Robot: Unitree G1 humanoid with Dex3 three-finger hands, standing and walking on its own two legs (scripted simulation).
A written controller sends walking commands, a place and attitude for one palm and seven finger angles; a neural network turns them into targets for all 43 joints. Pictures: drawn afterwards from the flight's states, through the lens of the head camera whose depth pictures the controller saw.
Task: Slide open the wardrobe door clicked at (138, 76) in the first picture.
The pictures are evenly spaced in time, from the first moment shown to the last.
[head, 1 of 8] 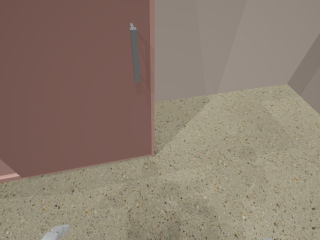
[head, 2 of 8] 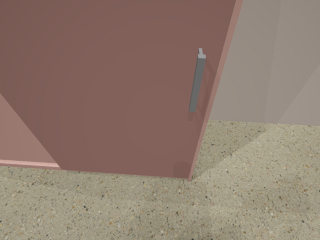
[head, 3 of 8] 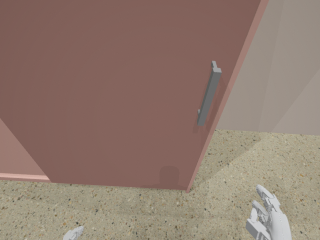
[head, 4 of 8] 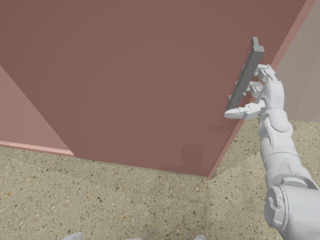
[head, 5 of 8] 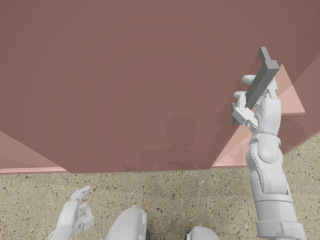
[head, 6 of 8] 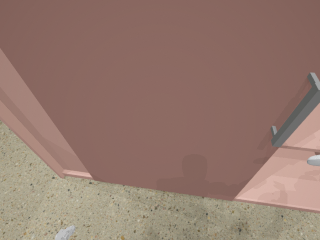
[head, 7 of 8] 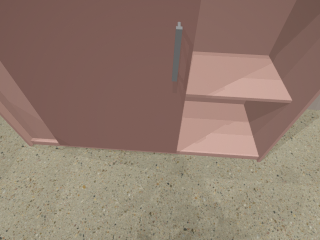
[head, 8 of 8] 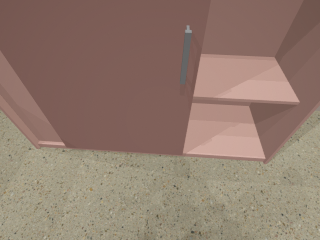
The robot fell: no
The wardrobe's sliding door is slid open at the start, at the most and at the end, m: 0.00 0.59 0.58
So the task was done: yes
